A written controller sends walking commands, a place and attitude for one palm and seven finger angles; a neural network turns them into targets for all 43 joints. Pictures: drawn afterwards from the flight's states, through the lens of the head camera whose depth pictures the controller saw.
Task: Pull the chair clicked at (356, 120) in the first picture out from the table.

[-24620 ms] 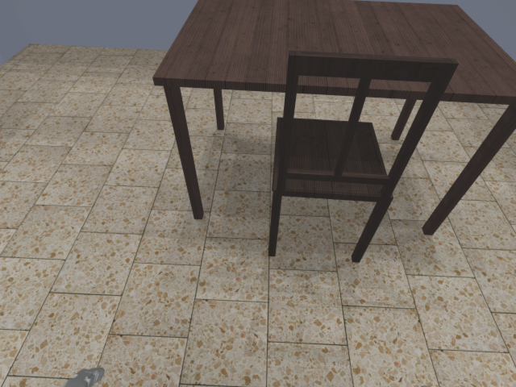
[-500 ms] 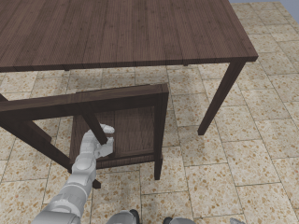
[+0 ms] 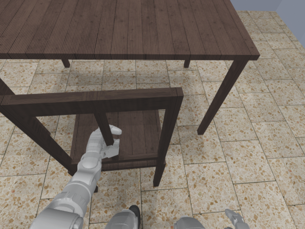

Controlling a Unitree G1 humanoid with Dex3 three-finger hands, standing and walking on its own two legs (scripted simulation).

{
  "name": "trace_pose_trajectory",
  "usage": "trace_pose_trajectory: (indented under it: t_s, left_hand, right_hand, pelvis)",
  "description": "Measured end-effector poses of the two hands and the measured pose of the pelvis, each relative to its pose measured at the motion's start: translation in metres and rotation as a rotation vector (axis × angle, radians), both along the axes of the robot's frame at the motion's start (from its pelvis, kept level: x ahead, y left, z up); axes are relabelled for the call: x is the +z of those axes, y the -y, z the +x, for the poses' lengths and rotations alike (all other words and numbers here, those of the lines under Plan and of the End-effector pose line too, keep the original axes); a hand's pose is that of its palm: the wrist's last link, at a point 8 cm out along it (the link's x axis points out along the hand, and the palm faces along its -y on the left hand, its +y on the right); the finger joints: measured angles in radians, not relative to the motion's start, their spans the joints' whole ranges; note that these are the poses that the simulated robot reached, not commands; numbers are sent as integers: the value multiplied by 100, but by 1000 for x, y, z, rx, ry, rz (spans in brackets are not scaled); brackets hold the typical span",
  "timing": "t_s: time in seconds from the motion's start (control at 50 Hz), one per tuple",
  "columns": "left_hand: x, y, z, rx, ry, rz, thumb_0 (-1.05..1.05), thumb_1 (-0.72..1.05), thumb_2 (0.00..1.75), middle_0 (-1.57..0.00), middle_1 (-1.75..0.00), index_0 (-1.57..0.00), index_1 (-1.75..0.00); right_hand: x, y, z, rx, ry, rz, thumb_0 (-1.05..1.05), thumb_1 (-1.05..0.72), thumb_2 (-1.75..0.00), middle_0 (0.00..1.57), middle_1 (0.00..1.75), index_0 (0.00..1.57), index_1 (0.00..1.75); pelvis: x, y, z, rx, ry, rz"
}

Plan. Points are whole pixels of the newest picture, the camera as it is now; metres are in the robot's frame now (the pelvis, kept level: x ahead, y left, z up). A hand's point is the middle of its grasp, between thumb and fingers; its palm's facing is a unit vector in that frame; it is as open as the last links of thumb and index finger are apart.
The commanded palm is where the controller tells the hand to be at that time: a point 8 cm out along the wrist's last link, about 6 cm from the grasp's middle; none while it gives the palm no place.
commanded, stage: step backward, pulling the chair out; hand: left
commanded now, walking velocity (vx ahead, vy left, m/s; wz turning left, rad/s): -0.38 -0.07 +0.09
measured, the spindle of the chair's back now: (109, 139) +0.36 +0.15 -0.06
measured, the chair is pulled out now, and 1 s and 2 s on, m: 0.19 0.38 0.61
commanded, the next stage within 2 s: stop walking, hand still on the chair in 1.56 s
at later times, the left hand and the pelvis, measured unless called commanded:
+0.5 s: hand (121, 173) +0.26 +0.10 -0.07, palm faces +0.07 -0.97 -0.21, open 5.7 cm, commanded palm +0.26 +0.16 -0.08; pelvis -0.06 -0.05 +0.00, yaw +2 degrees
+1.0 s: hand (123, 213) +0.16 +0.08 -0.07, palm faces +0.08 -0.98 -0.20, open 5.7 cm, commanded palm +0.15 +0.14 -0.07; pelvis -0.17 -0.06 +0.01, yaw +5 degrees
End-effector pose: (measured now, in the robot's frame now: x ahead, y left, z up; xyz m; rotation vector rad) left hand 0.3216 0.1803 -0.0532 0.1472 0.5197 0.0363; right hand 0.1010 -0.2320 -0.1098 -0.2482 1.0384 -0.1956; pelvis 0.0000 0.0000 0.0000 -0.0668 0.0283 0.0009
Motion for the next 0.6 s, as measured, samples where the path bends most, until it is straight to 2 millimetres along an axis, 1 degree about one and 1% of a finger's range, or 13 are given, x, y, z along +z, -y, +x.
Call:
trace_pose_trajectory:
  t_s: [0.04,0.08,0.14,0.18,0.22,0.28,0.32,0.36,0.42,0.5,0.54,0.6]
  left_hand:
    - [0,-1,-4,11,6,7,4,66,80,-33,-121,-49,-144]
    - [0,0,-7,25,10,17,5,65,81,-34,-121,-49,-144]
    - [0,1,-15,52,16,37,4,63,81,-36,-122,-49,-144]
    - [0,3,-22,70,23,55,4,62,81,-37,-123,-49,-144]
    - [1,6,-30,86,34,76,3,61,81,-38,-124,-49,-144]
    - [2,14,-52,114,13,77,3,62,79,-37,-123,-49,-144]
    - [3,19,-65,120,2,72,4,62,78,-36,-122,-49,-144]
    - [4,25,-75,123,-14,66,4,63,78,-36,-122,-49,-144]
    - [4,30,-82,114,-36,63,5,62,77,-35,-123,-49,-144]
    - [4,30,-80,84,-28,64,4,61,78,-35,-126,-50,-144]
    - [3,28,-79,61,-24,65,3,61,78,-35,-127,-50,-144]
    - [3,28,-81,52,-26,61,3,62,78,-34,-128,-49,-144]
  right_hand:
    - [-2,-5,-5,14,2,25,0,-91,-90,20,30,20,30]
    - [-5,-6,-12,24,3,43,0,-91,-90,20,30,20,30]
    - [-12,4,-25,27,1,63,0,-90,-90,20,30,20,30]
    - [-20,16,-36,23,-4,72,0,-90,-90,21,30,20,30]
    - [-30,33,-48,16,-13,77,0,-90,-90,21,30,20,30]
    - [-40,60,-70,-19,-57,69,0,-90,-90,20,30,20,30]
    - [-37,77,-83,-60,-98,51,0,-91,-90,20,30,20,30]
    - [-28,92,-92,-75,-125,16,0,-91,-90,20,30,20,30]
    - [-17,109,-96,-69,-136,-40,1,-91,-90,20,30,20,30]
    - [-10,120,-88,-56,-114,-115,1,-91,-90,20,30,20,30]
    - [-6,118,-83,-52,-102,-133,1,-91,-90,20,30,19,30]
    - [0,106,-78,-17,-65,-113,0,-91,-90,20,30,19,30]
  pelvis:
    - [0,5,-7,-11,-3,-6]
    - [-2,12,-14,-17,-8,-10]
    - [-5,24,-27,-21,-16,-9]
    - [-10,34,-36,-23,-18,0]
    - [-16,44,-46,-21,-14,14]
    - [-15,53,-55,13,26,-18]
    - [-9,57,-55,-6,27,24]
    - [-3,59,-53,-25,24,65]
    - [2,59,-53,-10,10,88]
    - [-1,52,-60,26,-13,76]
    - [-2,49,-69,34,-14,85]
    - [0,49,-85,19,-12,90]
